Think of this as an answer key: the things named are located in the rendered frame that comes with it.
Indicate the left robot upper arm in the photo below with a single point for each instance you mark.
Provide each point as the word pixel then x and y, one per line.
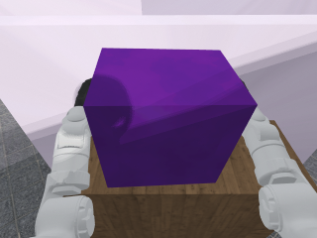
pixel 66 217

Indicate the pedestal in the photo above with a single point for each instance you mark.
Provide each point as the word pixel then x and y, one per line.
pixel 227 208

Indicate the carton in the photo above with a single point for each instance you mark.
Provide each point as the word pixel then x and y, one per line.
pixel 165 116

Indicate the right robot forearm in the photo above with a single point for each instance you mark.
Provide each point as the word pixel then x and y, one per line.
pixel 272 162

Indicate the left robot forearm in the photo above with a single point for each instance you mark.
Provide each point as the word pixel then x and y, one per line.
pixel 71 153

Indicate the right robot upper arm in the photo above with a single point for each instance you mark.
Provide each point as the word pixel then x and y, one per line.
pixel 290 209

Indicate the left robot hand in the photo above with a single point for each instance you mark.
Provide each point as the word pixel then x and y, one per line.
pixel 82 92

